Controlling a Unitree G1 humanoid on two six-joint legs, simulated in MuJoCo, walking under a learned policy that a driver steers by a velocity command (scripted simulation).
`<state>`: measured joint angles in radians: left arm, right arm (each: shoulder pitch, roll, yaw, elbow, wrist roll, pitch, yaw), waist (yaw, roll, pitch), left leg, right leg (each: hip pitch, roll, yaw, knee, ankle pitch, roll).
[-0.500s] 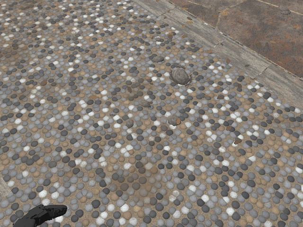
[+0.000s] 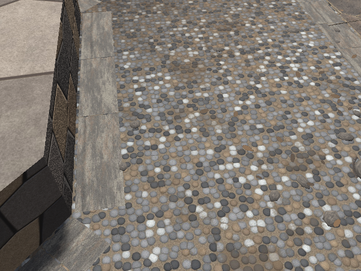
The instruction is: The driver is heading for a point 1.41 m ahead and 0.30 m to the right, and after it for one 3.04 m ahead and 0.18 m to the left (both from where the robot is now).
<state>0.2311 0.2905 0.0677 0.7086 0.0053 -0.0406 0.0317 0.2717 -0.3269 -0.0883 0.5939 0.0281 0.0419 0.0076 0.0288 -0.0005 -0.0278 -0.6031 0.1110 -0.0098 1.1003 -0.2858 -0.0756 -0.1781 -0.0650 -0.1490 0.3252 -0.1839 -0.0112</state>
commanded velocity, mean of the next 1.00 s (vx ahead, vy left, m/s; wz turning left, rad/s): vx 0.90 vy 0.00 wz -0.42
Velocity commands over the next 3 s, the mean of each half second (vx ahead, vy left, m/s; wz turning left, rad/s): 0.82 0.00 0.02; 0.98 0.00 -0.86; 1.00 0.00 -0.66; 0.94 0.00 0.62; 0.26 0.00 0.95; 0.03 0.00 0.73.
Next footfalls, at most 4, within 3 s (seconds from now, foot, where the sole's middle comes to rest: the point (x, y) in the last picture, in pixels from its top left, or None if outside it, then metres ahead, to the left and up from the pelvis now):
0.22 left None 0.10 0.21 -0.79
0.66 right None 0.52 0.08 -0.79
1.06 left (156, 177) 0.94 0.17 -0.79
1.54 right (269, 163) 1.03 -0.34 -0.79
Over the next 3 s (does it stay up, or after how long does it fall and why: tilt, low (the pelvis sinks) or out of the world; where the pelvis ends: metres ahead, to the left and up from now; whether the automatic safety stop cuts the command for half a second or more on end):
stays up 1.49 -0.54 -0.01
